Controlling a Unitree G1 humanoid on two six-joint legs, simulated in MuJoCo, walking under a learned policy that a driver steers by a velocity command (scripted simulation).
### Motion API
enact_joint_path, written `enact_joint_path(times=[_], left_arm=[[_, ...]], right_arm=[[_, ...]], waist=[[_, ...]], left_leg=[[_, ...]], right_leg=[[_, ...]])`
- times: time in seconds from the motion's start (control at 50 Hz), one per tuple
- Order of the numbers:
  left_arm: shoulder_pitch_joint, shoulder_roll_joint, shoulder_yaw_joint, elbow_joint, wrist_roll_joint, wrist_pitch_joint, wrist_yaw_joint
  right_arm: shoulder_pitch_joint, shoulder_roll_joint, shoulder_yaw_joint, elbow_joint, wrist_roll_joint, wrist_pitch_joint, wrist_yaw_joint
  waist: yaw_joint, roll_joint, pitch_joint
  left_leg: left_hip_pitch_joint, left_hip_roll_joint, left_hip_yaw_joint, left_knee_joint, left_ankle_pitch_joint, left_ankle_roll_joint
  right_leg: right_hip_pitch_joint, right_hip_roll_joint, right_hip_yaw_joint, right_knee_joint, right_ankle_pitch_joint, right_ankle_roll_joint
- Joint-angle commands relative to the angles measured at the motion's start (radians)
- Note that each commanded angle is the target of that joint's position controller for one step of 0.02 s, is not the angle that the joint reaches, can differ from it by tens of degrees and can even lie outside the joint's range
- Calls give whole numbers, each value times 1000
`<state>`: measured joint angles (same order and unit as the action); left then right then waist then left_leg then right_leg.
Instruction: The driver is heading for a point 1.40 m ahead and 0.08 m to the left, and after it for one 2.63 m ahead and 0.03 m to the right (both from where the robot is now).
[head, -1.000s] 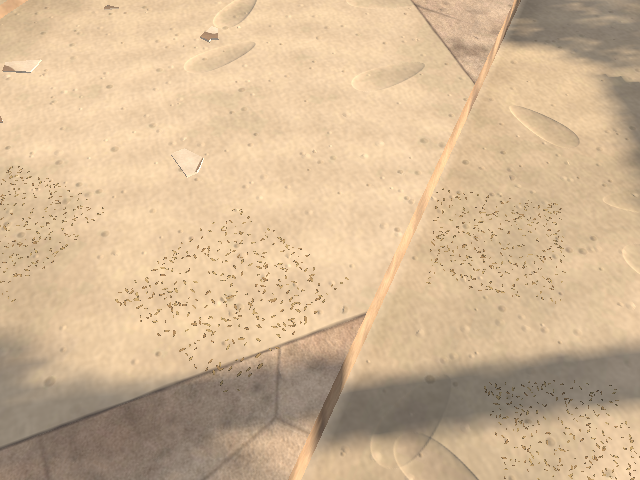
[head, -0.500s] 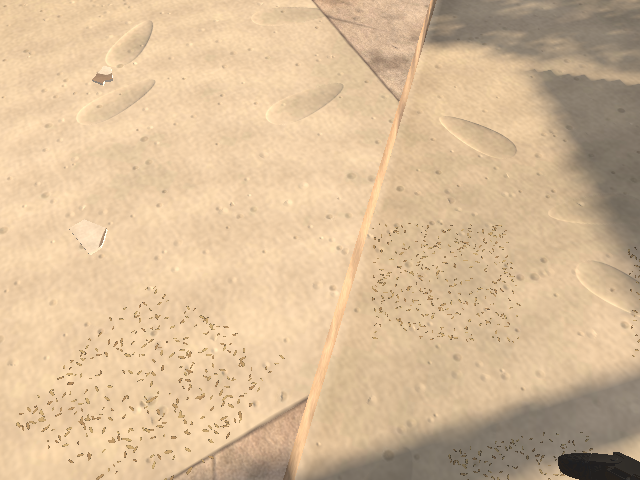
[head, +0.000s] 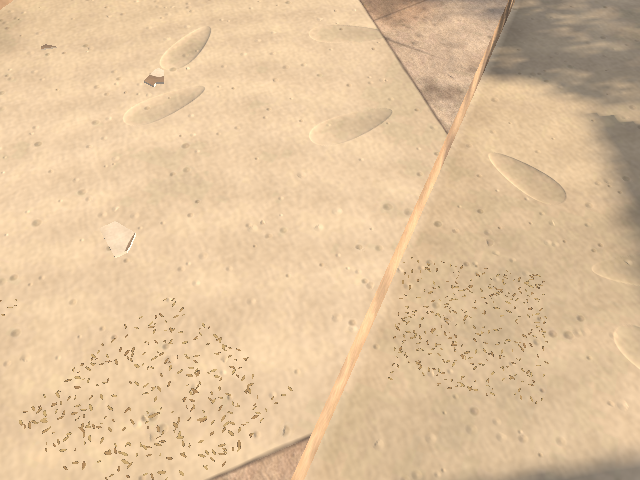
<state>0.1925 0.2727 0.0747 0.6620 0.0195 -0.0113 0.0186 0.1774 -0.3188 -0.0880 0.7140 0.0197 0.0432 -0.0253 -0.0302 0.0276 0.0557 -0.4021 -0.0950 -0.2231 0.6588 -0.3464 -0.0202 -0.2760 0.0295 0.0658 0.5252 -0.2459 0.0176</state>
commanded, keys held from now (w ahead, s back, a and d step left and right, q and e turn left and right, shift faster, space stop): q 0.36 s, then no key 0.04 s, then e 0.06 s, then w+e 0.06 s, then e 0.48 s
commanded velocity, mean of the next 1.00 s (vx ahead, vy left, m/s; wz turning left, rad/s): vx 0.03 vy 0.00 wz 0.10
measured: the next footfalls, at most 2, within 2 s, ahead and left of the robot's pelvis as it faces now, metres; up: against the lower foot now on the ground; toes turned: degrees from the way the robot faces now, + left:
left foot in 0.40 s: -0.02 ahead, +0.11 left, +0.00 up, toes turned +16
right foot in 0.88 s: +0.06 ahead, -0.12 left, +0.00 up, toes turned +3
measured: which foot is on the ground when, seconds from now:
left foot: up 0.00-0.38, down 0.40-0.90, up 0.92-1.00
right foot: down 0.00-0.40, up 0.42-0.86, down 0.88-1.00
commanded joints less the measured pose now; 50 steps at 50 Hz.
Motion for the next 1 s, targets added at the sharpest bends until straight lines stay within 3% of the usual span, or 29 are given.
enact_joint_path(times=[0.02, 0.06, 0.08, 0.14, 0.2, 0.26, 0.32, 0.36, 0.38, 0.4, 0.42, 0.44, 0.46, 0.48, 0.52, 0.54, 0.58, 0.62, 0.64, 0.7, 0.8, 0.86, 0.88, 0.9, 0.92, 0.94, 0.96, 0.98, 1.0], left_arm=[[-33, 160, 42, -104, 36, -18, -6], [-116, 102, 23, -117, 2, -22, -2], [-120, 95, 17, -115, -8, -21, 5], [-51, 101, 18, -96, 1, -6, 25], [-12, 136, 32, -79, -1, 5, 31], [-41, 174, 46, -79, -8, 11, 18], [-47, 191, 52, -69, -22, 15, 3], [-64, 191, 52, -64, -40, 16, -1], [-49, 179, 48, -49, -51, 14, -2], [3, 148, 38, -25, -49, 7, -8], [3, 57, 2, -57, 6, 2, -20], [-62, 88, 10, -65, -2, 7, -10], [-64, 131, 22, -46, -24, 16, -8], [-32, 117, 19, -27, -27, 21, -14], [-31, 143, 28, -1, -28, 29, -18], [-42, 138, 28, 5, -38, 30, -19], [-12, 100, 17, 30, -42, 27, -18], [-1, 80, 8, 36, -28, 25, -14], [-11, 86, 6, 24, -24, 26, -13], [-15, 110, 8, -12, -36, 39, -11], [0, 100, 9, -54, -37, 57, -19], [52, 98, 15, -64, -40, 55, -28], [79, 127, 27, -65, -33, 49, -22], [130, 255, 62, -76, -27, 43, -6], [154, 309, 68, -90, -6, 28, -11], [146, 242, 47, -97, 9, 5, -23], [90, 225, 41, -98, 2, -9, -22], [33, 213, 40, -104, -17, -11, -19], [-8, 196, 33, -110, -33, -7, -13]], right_arm=[[53, -172, -56, -67, 5, -20, -11], [94, -151, -62, -26, 5, 6, -21], [92, -136, -58, -29, 5, 15, -19], [14, -101, -43, -74, 17, 14, -13], [-37, -77, -26, -110, 9, 9, 2], [-51, -64, -12, -133, 4, 11, 19], [-13, -72, -13, -136, 3, 21, 32], [29, -76, -18, -127, 4, 26, 42], [57, -77, -21, -116, 0, 24, 41], [79, -117, -32, -117, -7, 23, 31], [92, -208, -45, -141, -24, 17, 12], [62, -165, -26, -151, -61, -8, 20], [25, -108, -4, -145, -67, -31, 28], [7, -57, 12, -112, -56, -44, 30], [46, -99, 2, -70, -27, -49, 26], [30, -78, 15, -64, -37, -53, 20], [-27, -17, 36, -65, -63, -66, 12], [-60, -27, 33, -67, -68, -70, 6], [-48, -58, 22, -63, -63, -65, 3], [0, -121, -6, -50, -41, -41, 2], [-26, -129, -23, -50, -30, -24, -2], [-62, -122, -26, -45, -6, -23, -8], [-14, -102, -23, -23, -3, -27, -8], [9, -55, -12, -41, -34, -36, -6], [-84, -27, 2, -96, -46, -38, -14], [-109, -81, -15, -82, -29, -34, -15], [-100, -91, -19, -77, -13, -28, -14], [-83, -96, -24, -59, -13, -23, -20], [-76, -112, -30, -55, -24, -20, -26]], waist=[[1, -210, -78], [-20, -159, -51], [-14, -161, -44], [38, -172, -47], [72, -182, -90], [75, -188, -106], [65, -208, -133], [31, -191, -137], [14, -163, -137], [12, -70, -141], [40, 239, -179], [-9, 193, -189], [-4, 102, -172], [22, 106, -167], [-9, 120, -90], [-2, 113, -39], [29, 97, -19], [39, 106, -49], [28, 113, -63], [1, 102, -59], [9, 88, -54], [56, 83, -83], [66, 28, -100], [54, -235, -145], [95, -373, -169], [113, -192, -193], [78, -151, -154], [51, -89, -122], [33, -89, -105]], left_leg=[[-160, 20, 55, 472, -259, -43], [-178, 29, 76, 593, -144, -76], [-189, 38, 80, 631, -105, -89], [-218, 63, 136, 519, -48, -113], [-188, 109, 163, 358, -79, -120], [-69, 130, 222, 210, -117, -98], [28, 119, 264, 90, -97, -70], [113, 103, 293, -79, 17, -25], [203, 82, 294, -216, 135, 10], [342, 110, 208, -301, 313, 52], [537, 378, -126, -269, 771, 159], [368, 530, -189, -261, 857, 352], [305, 470, -98, -279, 768, 351], [316, 393, -27, -307, 544, 290], [357, 358, -36, -396, 145, 248], [316, 347, -22, -421, 101, 234], [282, 318, 78, -413, 229, 202], [268, 295, 174, -366, 447, 187], [281, 305, 185, -341, 534, 198], [316, 375, 142, -299, 608, 246], [310, 437, 132, -274, 586, 257], [288, 403, 205, -167, 564, 182], [244, 348, 262, -70, 462, 118], [38, 228, 373, 222, 169, 10], [-185, 45, 304, 460, -373, -55], [-217, 91, 167, 596, -379, -52], [-231, 111, 151, 609, -286, -41], [-240, 125, 150, 567, -199, -41], [-240, 135, 144, 525, -123, -48]], right_leg=[[64, -383, 363, -246, 255, -247], [69, -273, 181, -212, 261, -185], [75, -264, 143, -203, 305, -192], [166, -255, 74, -203, 349, -227], [267, -300, 68, -192, 395, -249], [229, -323, 23, -187, 454, -257], [229, -343, -8, -150, 548, -255], [211, -334, -47, -90, 558, -222], [161, -308, -78, -40, 492, -177], [39, -260, -135, 57, 325, -93], [-242, -151, -215, 322, -209, 26], [-265, -99, -94, 498, -429, 69], [-224, -122, -34, 558, -409, 76], [-222, -130, -24, 536, -346, 74], [-329, -111, -50, 556, -211, 79], [-326, -110, -22, 540, -154, 79], [-240, -109, 22, 413, -78, 80], [-125, -106, -11, 292, -62, 91], [-109, -103, -41, 274, -80, 97], [-159, -104, -74, 290, -175, 100], [-164, -108, -94, 267, -205, 58], [-40, -71, -134, 48, -39, 4], [56, -54, -100, -73, 139, -29], [251, -225, 172, -128, 583, -115], [283, -424, 481, -168, 763, -352], [284, -413, 416, -168, 699, -385], [240, -363, 322, -166, 620, -339], [213, -304, 263, -173, 522, -285], [196, -277, 241, -180, 484, -254]])
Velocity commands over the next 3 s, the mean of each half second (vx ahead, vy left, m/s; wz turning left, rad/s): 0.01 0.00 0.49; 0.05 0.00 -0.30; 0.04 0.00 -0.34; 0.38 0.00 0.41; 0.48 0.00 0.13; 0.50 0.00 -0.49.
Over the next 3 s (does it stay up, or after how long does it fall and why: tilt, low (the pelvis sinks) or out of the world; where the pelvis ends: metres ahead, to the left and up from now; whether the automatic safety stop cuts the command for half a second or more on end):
stays up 0.71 0.15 0.11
